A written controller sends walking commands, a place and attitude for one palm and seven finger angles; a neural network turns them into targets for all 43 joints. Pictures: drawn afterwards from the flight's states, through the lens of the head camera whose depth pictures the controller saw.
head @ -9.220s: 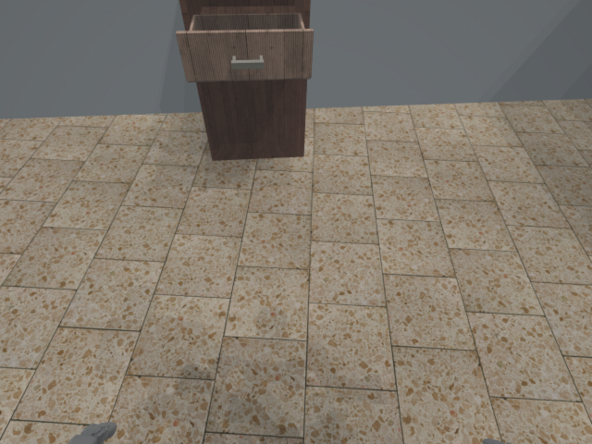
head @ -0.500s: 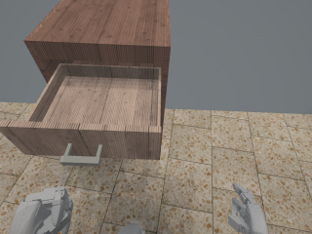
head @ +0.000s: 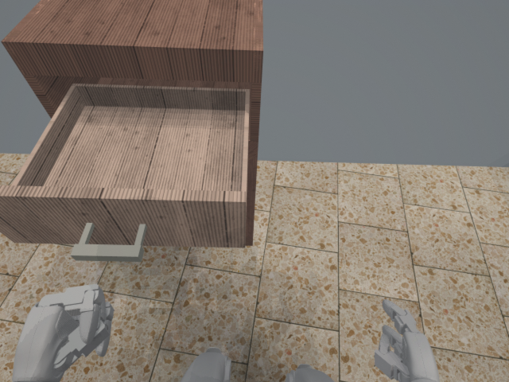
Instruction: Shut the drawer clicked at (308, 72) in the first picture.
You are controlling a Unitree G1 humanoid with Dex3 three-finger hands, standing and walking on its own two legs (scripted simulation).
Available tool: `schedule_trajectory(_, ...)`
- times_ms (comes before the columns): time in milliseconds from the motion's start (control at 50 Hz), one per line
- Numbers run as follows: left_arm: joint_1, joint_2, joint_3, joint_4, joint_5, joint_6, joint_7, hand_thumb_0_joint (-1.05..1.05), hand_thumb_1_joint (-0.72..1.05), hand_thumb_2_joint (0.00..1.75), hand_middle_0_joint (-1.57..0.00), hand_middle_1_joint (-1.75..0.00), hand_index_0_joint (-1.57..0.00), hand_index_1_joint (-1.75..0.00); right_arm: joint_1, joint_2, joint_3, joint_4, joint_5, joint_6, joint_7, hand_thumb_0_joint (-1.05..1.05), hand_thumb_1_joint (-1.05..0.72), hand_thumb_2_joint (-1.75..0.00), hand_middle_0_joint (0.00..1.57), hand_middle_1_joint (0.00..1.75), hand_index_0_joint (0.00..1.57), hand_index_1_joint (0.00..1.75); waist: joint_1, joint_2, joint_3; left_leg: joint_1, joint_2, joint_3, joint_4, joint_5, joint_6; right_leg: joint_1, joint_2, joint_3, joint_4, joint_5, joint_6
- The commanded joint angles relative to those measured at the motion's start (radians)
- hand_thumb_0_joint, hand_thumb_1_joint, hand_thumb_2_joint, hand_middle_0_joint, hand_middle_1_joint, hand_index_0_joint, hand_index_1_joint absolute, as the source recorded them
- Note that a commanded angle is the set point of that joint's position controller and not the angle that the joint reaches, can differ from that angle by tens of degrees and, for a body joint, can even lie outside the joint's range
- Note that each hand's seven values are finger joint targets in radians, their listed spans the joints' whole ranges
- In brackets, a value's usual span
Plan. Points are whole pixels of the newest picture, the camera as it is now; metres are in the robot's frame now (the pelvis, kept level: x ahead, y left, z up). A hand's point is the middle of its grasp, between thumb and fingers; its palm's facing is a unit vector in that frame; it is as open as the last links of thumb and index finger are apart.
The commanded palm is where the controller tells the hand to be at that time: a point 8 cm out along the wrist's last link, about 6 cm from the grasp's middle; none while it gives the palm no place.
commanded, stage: bring the fist close to the handle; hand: left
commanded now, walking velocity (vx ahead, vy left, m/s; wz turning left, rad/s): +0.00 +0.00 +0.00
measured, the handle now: (111, 241) +0.33 +0.26 +0.00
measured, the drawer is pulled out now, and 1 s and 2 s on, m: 0.30 0.30 0.22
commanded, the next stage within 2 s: push the drawer shut in 0.92 s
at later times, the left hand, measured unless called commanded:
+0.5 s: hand (125, 304) +0.23 +0.21 +0.00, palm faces +0.06 -1.00 -0.06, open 3.3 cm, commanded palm +0.21 +0.27 +0.00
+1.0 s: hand (127, 303) +0.23 +0.21 +0.00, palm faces +0.04 -1.00 -0.05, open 3.3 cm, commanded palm +0.21 +0.26 +0.00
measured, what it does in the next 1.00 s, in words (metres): stands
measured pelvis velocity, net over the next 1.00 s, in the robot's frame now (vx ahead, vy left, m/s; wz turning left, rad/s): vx -0.01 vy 0.01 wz -0.02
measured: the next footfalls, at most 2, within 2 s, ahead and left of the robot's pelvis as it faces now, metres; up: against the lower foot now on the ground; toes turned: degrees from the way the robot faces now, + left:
none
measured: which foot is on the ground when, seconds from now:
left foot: down 0.00-1.00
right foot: down 0.00-1.00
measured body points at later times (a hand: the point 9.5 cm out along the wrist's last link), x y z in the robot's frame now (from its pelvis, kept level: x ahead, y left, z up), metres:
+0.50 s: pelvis +0.00 +0.00 -0.03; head +0.09 +0.01 +0.41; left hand +0.22 +0.26 +0.01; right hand +0.18 -0.24 -0.12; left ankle +0.03 +0.10 -0.65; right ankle +0.00 -0.09 -0.65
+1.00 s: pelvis -0.01 +0.01 -0.04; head +0.09 +0.03 +0.40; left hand +0.22 +0.26 +0.00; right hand +0.17 -0.23 -0.12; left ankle +0.03 +0.10 -0.65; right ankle +0.00 -0.09 -0.65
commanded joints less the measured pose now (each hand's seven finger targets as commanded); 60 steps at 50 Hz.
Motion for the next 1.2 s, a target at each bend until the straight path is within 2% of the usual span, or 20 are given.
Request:
schedule_trajectory(0,-0.029,0.102,0.065,-0.162,-0.020,-0.093,-0.011,0.00,0.90,0.90,-1.40,-1.60,-1.40,-1.60,-0.063,-0.130,-0.047,-0.148,0.003,-0.064,-0.011,0.00,-0.90,-0.90,0.20,0.30,0.20,0.30,-0.009,0.020,-0.158,0.120,-0.017,-0.032,-0.124,0.201,0.012,0.062,-0.009,0.107,-0.161,0.161,0.033)
schedule_trajectory(40,-0.060,0.117,0.084,-0.127,-0.025,-0.100,-0.013,0.00,0.90,0.90,-1.40,-1.60,-1.40,-1.60,-0.058,-0.135,-0.049,-0.139,0.002,-0.066,-0.014,0.00,-0.90,-0.90,0.20,0.30,0.20,0.30,-0.011,0.000,-0.165,0.092,-0.017,-0.030,-0.102,0.191,0.013,0.056,-0.011,0.122,-0.158,0.147,0.035)
schedule_trajectory(120,-0.106,0.130,0.093,-0.118,-0.026,-0.114,-0.019,0.00,0.90,0.90,-1.40,-1.60,-1.40,-1.60,-0.052,-0.140,-0.050,-0.133,-0.002,-0.065,-0.013,0.00,-0.90,-0.90,0.20,0.30,0.20,0.30,-0.003,0.018,-0.229,0.085,-0.016,-0.027,-0.079,0.220,0.015,0.060,-0.014,0.125,-0.124,0.183,0.034)
schedule_trajectory(220,-0.137,0.138,0.111,-0.065,-0.027,-0.104,-0.019,0.00,0.90,0.90,-1.40,-1.60,-1.40,-1.60,-0.057,-0.143,-0.052,-0.121,-0.001,-0.051,-0.011,0.00,-0.90,-0.90,0.20,0.30,0.20,0.30,-0.002,0.002,-0.241,0.053,-0.013,-0.026,-0.059,0.226,0.016,0.048,-0.011,0.125,-0.098,0.199,0.037)
schedule_trajectory(280,-0.137,0.137,0.110,-0.061,-0.024,-0.111,-0.015,0.00,0.90,0.90,-1.40,-1.60,-1.40,-1.60,-0.055,-0.141,-0.053,-0.119,-0.005,-0.045,-0.006,0.00,-0.90,-0.90,0.20,0.30,0.20,0.30,0.007,0.038,-0.268,0.064,-0.013,-0.026,-0.053,0.254,0.015,0.041,-0.011,0.117,-0.074,0.233,0.032)
schedule_trajectory(360,-0.203,0.129,0.094,-0.019,-0.021,-0.121,-0.013,0.00,0.90,0.90,-1.40,-1.60,-1.40,-1.60,-0.053,-0.148,-0.052,-0.109,-0.007,-0.036,-0.004,0.00,-0.90,-0.90,0.20,0.30,0.20,0.30,-0.017,-0.009,-0.247,0.021,-0.009,-0.031,-0.023,0.225,0.018,-0.011,-0.005,0.116,-0.054,0.207,0.036)
schedule_trajectory(400,-0.208,0.142,0.110,-0.004,-0.019,-0.128,-0.016,0.00,0.90,0.90,-1.40,-1.60,-1.40,-1.60,-0.052,-0.153,-0.053,-0.110,-0.008,-0.033,-0.001,0.00,-0.90,-0.90,0.20,0.30,0.20,0.30,-0.007,0.006,-0.272,0.012,-0.010,-0.029,-0.014,0.223,0.016,-0.017,-0.007,0.115,-0.036,0.204,0.034)
schedule_trajectory(420,-0.234,0.133,0.095,-0.006,-0.021,-0.133,-0.020,0.00,0.90,0.90,-1.40,-1.60,-1.40,-1.60,-0.053,-0.154,-0.051,-0.112,-0.009,-0.033,0.000,0.00,-0.90,-0.90,0.20,0.30,0.20,0.30,-0.014,0.004,-0.275,0.005,-0.011,-0.029,-0.004,0.219,0.017,-0.022,-0.008,0.120,-0.033,0.202,0.036)
schedule_trajectory(440,-0.234,0.151,0.121,0.004,-0.023,-0.135,-0.021,0.00,0.90,0.90,-1.40,-1.60,-1.40,-1.60,-0.052,-0.154,-0.054,-0.109,-0.008,-0.031,0.000,0.00,-0.90,-0.90,0.20,0.30,0.20,0.30,-0.004,0.012,-0.278,-0.001,-0.011,-0.028,-0.002,0.218,0.015,-0.023,-0.007,0.120,-0.028,0.197,0.033)
schedule_trajectory(500,-0.251,0.135,0.092,0.000,-0.021,-0.144,-0.025,0.00,0.90,0.90,-1.40,-1.60,-1.40,-1.60,-0.056,-0.159,-0.052,-0.114,-0.009,-0.029,0.005,0.00,-0.90,-0.90,0.20,0.30,0.20,0.30,-0.007,0.042,-0.296,0.011,-0.010,-0.031,0.006,0.223,0.016,-0.059,-0.006,0.111,-0.007,0.200,0.030)
schedule_trajectory(560,-0.243,0.150,0.092,-0.054,-0.023,-0.137,-0.019,0.00,0.90,0.90,-1.40,-1.60,-1.40,-1.60,-0.050,-0.161,-0.051,-0.128,-0.009,-0.022,0.006,0.00,-0.90,-0.90,0.20,0.30,0.20,0.30,0.000,0.061,-0.337,0.037,-0.009,-0.037,-0.006,0.237,0.018,-0.050,-0.004,0.103,-0.002,0.203,0.028)
schedule_trajectory(580,-0.236,0.159,0.106,-0.058,-0.022,-0.131,-0.013,0.00,0.90,0.90,-1.40,-1.60,-1.40,-1.60,-0.047,-0.161,-0.052,-0.127,-0.007,-0.018,0.006,0.00,-0.90,-0.90,0.20,0.30,0.20,0.30,0.004,0.044,-0.351,0.047,-0.007,-0.040,-0.010,0.249,0.017,-0.043,-0.003,0.100,0.000,0.216,0.028)
schedule_trajectory(740,-0.225,0.135,0.089,-0.035,-0.012,-0.103,0.017,0.00,0.90,0.90,-1.40,-1.60,-1.40,-1.60,-0.049,-0.159,-0.049,-0.137,-0.005,0.004,0.003,0.00,-0.90,-0.90,0.20,0.30,0.20,0.30,-0.011,0.007,-0.292,0.010,-0.009,-0.042,-0.016,0.179,0.015,-0.074,0.000,0.093,-0.016,0.146,0.032)
schedule_trajectory(780,-0.246,0.118,0.054,-0.056,-0.008,-0.112,0.014,0.00,0.90,0.90,-1.40,-1.60,-1.40,-1.60,-0.047,-0.160,-0.044,-0.142,-0.006,0.002,0.005,0.00,-0.90,-0.90,0.20,0.30,0.20,0.30,-0.013,0.043,-0.285,0.025,-0.010,-0.049,-0.025,0.175,0.013,-0.094,0.001,0.084,-0.008,0.136,0.028)
schedule_trajectory(840,-0.223,0.121,0.053,-0.073,-0.006,-0.120,0.018,0.00,0.90,0.90,-1.40,-1.60,-1.40,-1.60,-0.045,-0.161,-0.047,-0.146,-0.006,0.002,0.005,0.00,-0.90,-0.90,0.20,0.30,0.20,0.30,-0.009,0.041,-0.304,0.045,-0.007,-0.052,-0.028,0.183,0.013,-0.096,0.001,0.080,-0.007,0.139,0.026)
schedule_trajectory(860,-0.237,0.122,0.040,-0.076,-0.001,-0.120,0.020,0.00,0.90,0.90,-1.40,-1.60,-1.40,-1.60,-0.041,-0.164,-0.045,-0.148,-0.008,0.003,0.004,0.00,-0.90,-0.90,0.20,0.30,0.20,0.30,-0.019,0.036,-0.298,0.042,-0.007,-0.058,-0.026,0.184,0.015,-0.110,0.004,0.076,0.000,0.138,0.026)
schedule_trajectory(960,-0.217,0.121,0.041,-0.081,0.006,-0.112,0.035,0.00,0.90,0.90,-1.40,-1.60,-1.40,-1.60,-0.042,-0.163,-0.044,-0.156,-0.010,0.011,0.005,0.00,-0.90,-0.90,0.20,0.30,0.20,0.30,-0.007,0.052,-0.294,0.048,-0.008,-0.063,-0.037,0.182,0.010,-0.116,0.004,0.070,0.006,0.135,0.022)
schedule_trajectory(1000,-0.200,0.133,0.061,-0.087,0.006,-0.109,0.044,0.00,0.90,0.90,-1.40,-1.60,-1.40,-1.60,-0.042,-0.162,-0.047,-0.159,-0.009,0.017,0.006,0.00,-0.90,-0.90,0.20,0.30,0.20,0.30,0.000,0.034,-0.303,0.047,-0.008,-0.060,-0.038,0.187,0.008,-0.099,0.004,0.071,0.004,0.142,0.023)
schedule_trajectory(1060,-0.268,0.154,0.076,-0.078,0.008,-0.114,0.049,0.00,0.90,0.90,-1.40,-1.60,-1.40,-1.60,-0.036,-0.164,-0.043,-0.148,-0.013,0.020,0.001,0.00,-0.90,-0.90,0.20,0.30,0.20,0.30,-0.017,0.018,-0.291,0.018,-0.009,-0.057,-0.017,0.170,0.012,-0.111,0.007,0.079,0.003,0.132,0.026)
schedule_trajectory(1180,-0.331,0.145,0.068,-0.040,-0.007,-0.117,0.014,0.00,0.90,0.90,-1.40,-1.60,-1.40,-1.60,-0.027,-0.170,-0.037,-0.138,-0.009,0.017,0.000,0.00,-0.90,-0.90,0.20,0.30,0.20,0.30,-0.020,0.057,-0.318,0.040,-0.010,-0.053,-0.015,0.187,0.012,-0.105,0.005,0.085,-0.002,0.147,0.024)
